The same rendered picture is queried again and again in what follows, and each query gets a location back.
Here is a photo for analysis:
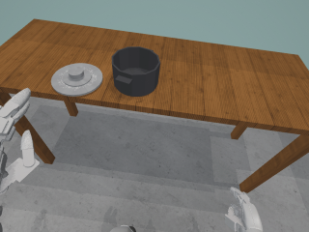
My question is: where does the left robot hand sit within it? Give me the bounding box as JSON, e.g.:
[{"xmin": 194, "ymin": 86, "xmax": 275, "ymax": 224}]
[{"xmin": 0, "ymin": 88, "xmax": 40, "ymax": 195}]

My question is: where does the table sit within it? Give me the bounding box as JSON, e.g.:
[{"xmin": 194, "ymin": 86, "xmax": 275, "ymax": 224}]
[{"xmin": 0, "ymin": 18, "xmax": 309, "ymax": 193}]

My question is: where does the pot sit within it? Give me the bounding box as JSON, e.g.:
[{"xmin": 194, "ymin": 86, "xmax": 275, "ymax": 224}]
[{"xmin": 111, "ymin": 46, "xmax": 160, "ymax": 97}]

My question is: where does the lid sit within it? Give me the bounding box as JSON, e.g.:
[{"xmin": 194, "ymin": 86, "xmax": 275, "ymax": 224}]
[{"xmin": 51, "ymin": 63, "xmax": 103, "ymax": 97}]

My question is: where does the knob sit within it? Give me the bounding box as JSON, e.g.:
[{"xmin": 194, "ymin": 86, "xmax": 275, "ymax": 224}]
[{"xmin": 68, "ymin": 66, "xmax": 84, "ymax": 79}]

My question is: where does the right robot hand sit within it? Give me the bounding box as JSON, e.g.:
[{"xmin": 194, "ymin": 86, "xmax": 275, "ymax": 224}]
[{"xmin": 225, "ymin": 187, "xmax": 263, "ymax": 232}]

